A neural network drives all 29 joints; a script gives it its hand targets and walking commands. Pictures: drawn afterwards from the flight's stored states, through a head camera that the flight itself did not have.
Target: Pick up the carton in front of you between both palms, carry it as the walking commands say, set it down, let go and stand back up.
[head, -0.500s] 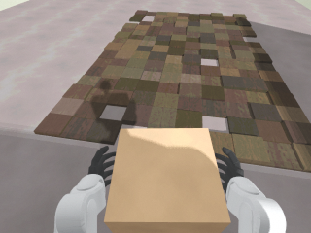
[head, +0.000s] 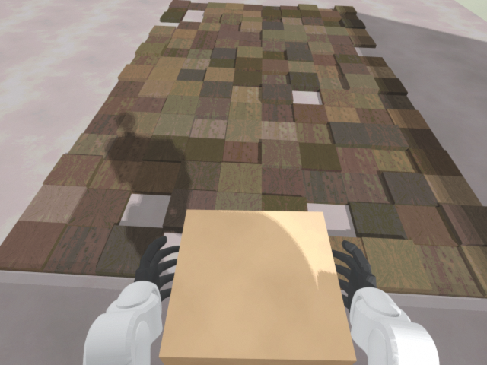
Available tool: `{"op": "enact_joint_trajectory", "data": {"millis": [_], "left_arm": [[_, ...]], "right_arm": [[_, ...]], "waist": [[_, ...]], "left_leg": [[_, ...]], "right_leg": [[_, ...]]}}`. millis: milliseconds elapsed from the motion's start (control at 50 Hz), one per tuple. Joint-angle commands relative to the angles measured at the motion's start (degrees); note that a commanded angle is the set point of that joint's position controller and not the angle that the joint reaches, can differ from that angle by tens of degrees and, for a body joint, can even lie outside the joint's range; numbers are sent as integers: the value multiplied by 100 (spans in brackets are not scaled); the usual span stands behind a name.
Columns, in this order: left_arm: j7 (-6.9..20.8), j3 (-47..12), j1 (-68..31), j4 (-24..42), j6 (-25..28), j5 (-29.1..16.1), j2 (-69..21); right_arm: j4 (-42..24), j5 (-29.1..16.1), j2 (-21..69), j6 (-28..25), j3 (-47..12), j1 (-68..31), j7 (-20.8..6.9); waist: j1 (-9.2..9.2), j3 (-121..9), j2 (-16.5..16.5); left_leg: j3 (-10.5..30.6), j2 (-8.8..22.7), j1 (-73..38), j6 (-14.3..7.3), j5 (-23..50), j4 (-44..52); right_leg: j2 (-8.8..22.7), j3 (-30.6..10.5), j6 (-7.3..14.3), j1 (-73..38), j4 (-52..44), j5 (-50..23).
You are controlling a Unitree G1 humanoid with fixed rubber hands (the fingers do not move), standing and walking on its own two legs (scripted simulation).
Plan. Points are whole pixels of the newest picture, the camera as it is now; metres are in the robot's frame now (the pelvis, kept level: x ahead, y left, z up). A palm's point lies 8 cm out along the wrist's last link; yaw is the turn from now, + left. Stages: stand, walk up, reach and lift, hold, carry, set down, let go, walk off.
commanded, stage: carry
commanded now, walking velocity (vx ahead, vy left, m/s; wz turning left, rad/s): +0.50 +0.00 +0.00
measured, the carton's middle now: (252, 308) +0.23 -0.01 -0.01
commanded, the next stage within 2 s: none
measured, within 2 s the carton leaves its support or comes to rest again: neither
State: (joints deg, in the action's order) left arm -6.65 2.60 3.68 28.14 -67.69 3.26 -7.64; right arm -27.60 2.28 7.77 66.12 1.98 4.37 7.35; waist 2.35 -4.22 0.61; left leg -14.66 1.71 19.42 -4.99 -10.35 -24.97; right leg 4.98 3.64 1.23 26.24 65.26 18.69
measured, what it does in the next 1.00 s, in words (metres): walks ahead: right foot, then left foot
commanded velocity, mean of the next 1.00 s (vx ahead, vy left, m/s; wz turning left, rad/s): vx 0.50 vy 0.00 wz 0.00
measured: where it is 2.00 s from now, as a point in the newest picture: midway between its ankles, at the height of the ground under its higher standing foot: (232, 168)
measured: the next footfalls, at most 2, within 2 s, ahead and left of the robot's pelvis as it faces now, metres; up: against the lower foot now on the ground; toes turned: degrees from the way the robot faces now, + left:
right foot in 0.32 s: +0.41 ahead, -0.12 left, +0.00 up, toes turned -9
left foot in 0.80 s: +0.71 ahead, +0.09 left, +0.01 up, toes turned +9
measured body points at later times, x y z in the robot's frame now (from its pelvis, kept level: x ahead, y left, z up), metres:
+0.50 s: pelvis +0.32 -0.05 +0.00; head +0.35 -0.05 +0.45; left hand +0.59 +0.14 +0.12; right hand +0.63 -0.17 +0.11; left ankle +0.23 +0.08 -0.64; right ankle +0.37 -0.11 -0.74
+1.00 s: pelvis +0.64 +0.02 +0.00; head +0.74 +0.02 +0.44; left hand +1.02 +0.16 +0.09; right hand +1.00 -0.15 +0.09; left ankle +0.67 +0.08 -0.73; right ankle +0.58 -0.11 -0.61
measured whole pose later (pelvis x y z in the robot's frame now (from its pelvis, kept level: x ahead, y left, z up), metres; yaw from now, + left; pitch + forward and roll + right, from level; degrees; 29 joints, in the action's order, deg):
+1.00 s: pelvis +0.64 +0.02 +0.00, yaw +1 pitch +6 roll -1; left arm -10.1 18.2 -32.8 15.2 -66.4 0.4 -7.9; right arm -14.2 -1.0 8.0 64.8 16.4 -32.2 10.7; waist 4.2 7.1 0.1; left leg -8.6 -0.2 24.8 -5.5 -13.1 -31.2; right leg 0.8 1.0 3.5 37.0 77.1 22.7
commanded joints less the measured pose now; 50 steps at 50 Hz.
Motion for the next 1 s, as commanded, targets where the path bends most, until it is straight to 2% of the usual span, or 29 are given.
{"op": "enact_joint_trajectory", "data": {"millis": [0,60,120,180,240,280,300,320,340,360,380,400,420,440,460,540,580,640,720,740,760,780,800,820,840,860,880,920,980], "left_arm": [[752,-3837,-2099,696,408,-1386,-5107],[675,-3869,-1936,787,469,-1282,-4965],[603,-3894,-1951,970,403,-1340,-4717],[528,-3904,-2222,1338,255,-1539,-4383],[430,-3795,-2558,1605,53,-1740,-3946],[346,-3575,-2800,1601,-45,-1787,-3567],[288,-3492,-2765,1531,-123,-1861,-3394],[219,-3360,-2783,1497,-180,-1874,-3171],[158,-3203,-3011,1373,-212,-1877,-2919],[123,-3139,-3019,1320,-261,-1939,-2953],[103,-3146,-3296,1458,-291,-1984,-2985],[99,-3192,-3648,1404,-303,-2055,-3150],[109,-3245,-3995,1365,-298,-2093,-3273],[124,-3261,-4332,1269,-284,-2117,-3323],[140,-3248,-4574,1099,-273,-2117,-3332],[128,-3065,-5264,263,-221,-2010,-3187],[84,-2904,-5581,-90,-173,-1954,-3198],[-3,-2653,-6006,-536,-102,-1832,-3244],[-143,-2341,-6557,-1074,-5,-1618,-3241],[-174,-2292,-6682,-1167,18,-1582,-3282],[-202,-2266,-6801,-1229,30,-1570,-3337],[-227,-2256,-6931,-1261,42,-1548,-3393],[-252,-2230,-7087,-1257,47,-1532,-3434],[-268,-2167,-6912,-1353,47,-1519,-3552],[-305,-2148,-7216,-1200,93,-1505,-3570],[-312,-2114,-7314,-1131,120,-1484,-3749],[-299,-2109,-7372,-1074,172,-1436,-3955],[-255,-2113,-7281,-912,304,-1309,-4149],[-256,-2199,-6874,-617,476,-1125,-4014]], "right_arm": [[-930,-1744,5126,-252,-3997,-2458,-928],[-910,-1728,4864,-273,-3963,-2234,-978],[-999,-1675,4531,-221,-3847,-2103,-929],[-1260,-1655,4194,-113,-3713,-2182,-787],[-1511,-1628,3801,58,-3556,-2391,-578],[-1618,-1615,3508,166,-3431,-2799,-430],[-1638,-1681,3322,257,-3392,-2827,-342],[-1682,-1715,3079,334,-3340,-3051,-255],[-1792,-1759,2925,429,-3372,-3240,-188],[-1769,-1817,2846,480,-3359,-3405,-143],[-1627,-1821,3037,499,-3360,-3582,-106],[-1528,-1797,3133,496,-3245,-3836,-96],[-1382,-1764,3222,485,-3172,-4041,-94],[-1217,-1696,3256,470,-3097,-4229,-95],[-1020,-1603,3272,454,-3049,-4415,-84],[-104,-1269,3205,384,-2757,-5030,29],[200,-1242,3236,343,-2655,-5393,89],[530,-1279,3318,276,-2520,-5949,139],[976,-1304,3295,195,-2260,-6624,184],[1060,-1330,3303,173,-2209,-6764,188],[1177,-1343,3314,148,-2146,-6811,190],[1302,-1340,3323,120,-2071,-6773,191],[1354,-1332,3324,93,-1982,-6705,199],[1412,-1343,3312,60,-2011,-6962,232],[1371,-1491,3567,45,-2082,-6922,205],[1166,-1637,3858,-14,-2214,-7113,150],[940,-1743,4114,-66,-2332,-7325,76],[489,-1932,4439,-186,-2573,-7643,-41],[11,-2002,4427,-344,-2783,-7527,-88]], "waist": [[-138,-1506,-613],[-133,-1169,-800],[-122,-860,-839],[-96,-587,-887],[-96,-410,-936],[-202,-673,-862],[-291,-1011,-616],[-501,-1437,-105],[-576,-1993,1533],[-601,-1743,1789],[-501,-1722,1378],[-501,-1779,709],[-447,-1678,169],[-456,-1668,168],[-449,-1719,286],[-420,-1510,518],[-479,-1360,540],[-535,-1192,577],[-510,-1136,882],[-361,-1310,946],[-80,-1637,781],[218,-2143,287],[388,-2526,-596],[270,-3152,-2444],[223,-3260,-1970],[347,-3062,-1417],[349,-2820,-766],[264,-2814,-505],[236,-2867,-508]], "left_leg": [[1794,1577,-1746,-190,220,1532],[1405,1444,-1898,-224,312,1736],[1028,1270,-2063,-197,974,1657],[774,1207,-2194,-196,1432,1500],[690,1249,-2374,-129,1754,1253],[323,1110,-2225,-2,2707,303],[84,863,-1797,142,2871,-685],[81,661,-898,297,1825,-2048],[331,-43,816,596,178,-3928],[974,-324,1859,504,-1709,-4759],[1371,44,2121,301,-1684,-5306],[1495,253,2132,184,-1398,-5314],[1554,449,2013,148,-1039,-4958],[1554,528,1817,150,-786,-4640],[1442,471,1715,168,-604,-4501],[1154,439,2195,320,-126,-3647],[1010,416,2433,361,149,-3069],[770,269,2370,303,431,-2093],[497,-10,1484,98,724,-1031],[394,-154,994,14,638,-958],[175,-411,96,-9,608,-650],[155,-479,-1226,14,470,-396],[1985,698,-2389,-176,145,-271],[4674,1836,-3833,-1103,385,399],[4584,1853,-4110,-1174,730,360],[4147,1757,-3985,-1148,1456,20],[3704,1657,-3756,-950,2019,-128],[3181,1494,-3605,-767,2151,-143],[2935,1496,-3717,-810,2216,-149]], "right_leg": [[179,-4,-21,641,-731,-417],[145,293,-135,930,-1751,-881],[53,537,-179,972,-2683,-1311],[-51,764,-118,876,-3201,-1556],[-80,862,36,600,-3514,-1589],[-402,1242,147,-417,-3715,-1296],[-636,1357,162,-1511,-3777,-978],[-11,473,235,-2676,-3910,-506],[1595,-2512,1077,-3923,-4666,657],[1853,-3416,1300,-4048,-5279,-85],[1799,-2760,1260,-3924,-5047,-813],[1668,-2259,1146,-3652,-4830,-1391],[1548,-1780,972,-3214,-4854,-1643],[1396,-1400,819,-2898,-4941,-1488],[1300,-1143,767,-2763,-5004,-1427],[1171,-576,924,-2693,-5205,-1398],[1052,-364,957,-2877,-5165,-1741],[830,-34,950,-3065,-4957,-2336],[708,350,729,-3083,-4560,-3266],[711,490,648,-3055,-4097,-4033],[543,777,475,-2903,-3235,-4499],[252,917,315,-2408,-2002,-4009],[-50,729,124,-1178,-663,-2380],[-1030,194,-5,697,918,772],[-768,-487,151,1280,1808,889],[-583,-586,242,1712,2038,763],[-417,-559,261,1939,1909,609],[-282,-494,267,2084,1515,384],[-232,-374,230,2392,1064,383]]}}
